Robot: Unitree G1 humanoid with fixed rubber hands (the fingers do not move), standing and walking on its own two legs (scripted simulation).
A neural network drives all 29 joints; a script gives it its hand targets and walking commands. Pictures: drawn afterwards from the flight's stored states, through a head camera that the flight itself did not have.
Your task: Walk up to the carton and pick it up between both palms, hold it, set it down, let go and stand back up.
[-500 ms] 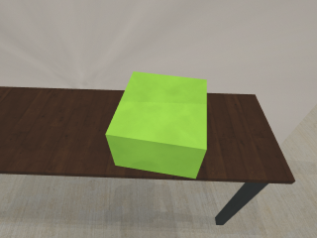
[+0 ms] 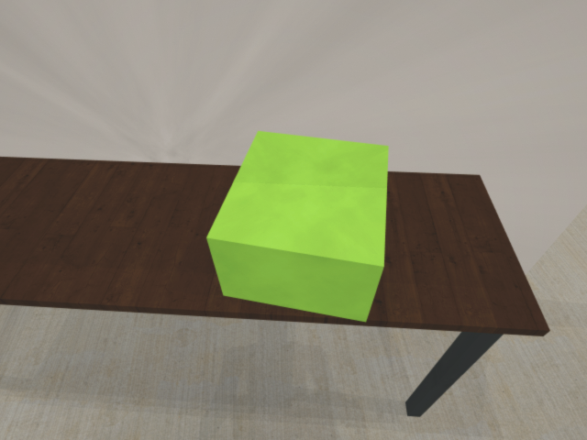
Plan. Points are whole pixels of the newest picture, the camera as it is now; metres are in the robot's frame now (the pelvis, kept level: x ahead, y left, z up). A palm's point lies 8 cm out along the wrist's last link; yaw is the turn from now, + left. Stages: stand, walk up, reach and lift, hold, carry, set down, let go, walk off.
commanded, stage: walk up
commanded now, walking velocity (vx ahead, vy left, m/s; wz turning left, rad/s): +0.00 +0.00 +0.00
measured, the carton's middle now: (307, 219) +0.49 -0.02 +0.00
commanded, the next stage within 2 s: none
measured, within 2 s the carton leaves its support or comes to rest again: neither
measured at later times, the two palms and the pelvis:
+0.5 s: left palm out of the picture +0.01 +0.28 -0.13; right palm out of the picture +0.01 -0.30 -0.13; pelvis -0.07 -0.01 -0.02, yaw -4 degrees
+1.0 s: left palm out of the picture -0.11 +0.19 -0.13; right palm out of the picture -0.08 -0.30 -0.14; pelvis -0.10 -0.05 +0.00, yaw -2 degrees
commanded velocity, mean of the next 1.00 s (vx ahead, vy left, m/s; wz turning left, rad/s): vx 0.00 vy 0.00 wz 0.00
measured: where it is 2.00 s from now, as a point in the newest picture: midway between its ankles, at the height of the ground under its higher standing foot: outside the picture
